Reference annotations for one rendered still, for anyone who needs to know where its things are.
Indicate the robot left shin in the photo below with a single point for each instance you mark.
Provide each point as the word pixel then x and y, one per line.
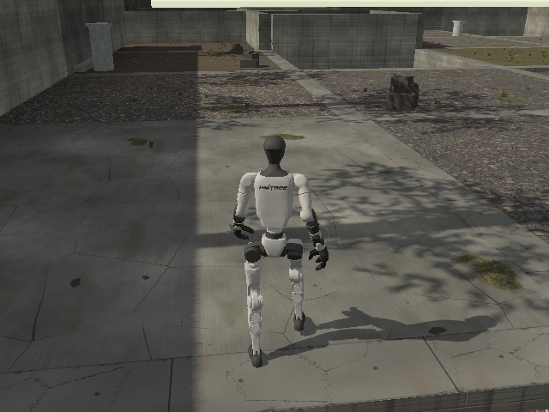
pixel 255 325

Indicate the robot right upper arm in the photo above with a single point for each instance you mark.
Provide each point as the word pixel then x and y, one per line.
pixel 300 181

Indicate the robot right forearm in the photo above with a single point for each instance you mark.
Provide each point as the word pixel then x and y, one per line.
pixel 315 233

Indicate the robot left hand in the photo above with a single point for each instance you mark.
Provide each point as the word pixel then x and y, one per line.
pixel 242 236

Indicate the robot left forearm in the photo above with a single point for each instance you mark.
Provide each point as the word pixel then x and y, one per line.
pixel 238 222

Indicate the right robot foot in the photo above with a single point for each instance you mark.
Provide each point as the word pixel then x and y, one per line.
pixel 299 324

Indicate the robot left upper arm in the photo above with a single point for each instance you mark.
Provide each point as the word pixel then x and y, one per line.
pixel 244 190

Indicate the robot right hand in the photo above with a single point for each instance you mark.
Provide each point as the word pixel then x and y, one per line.
pixel 324 257

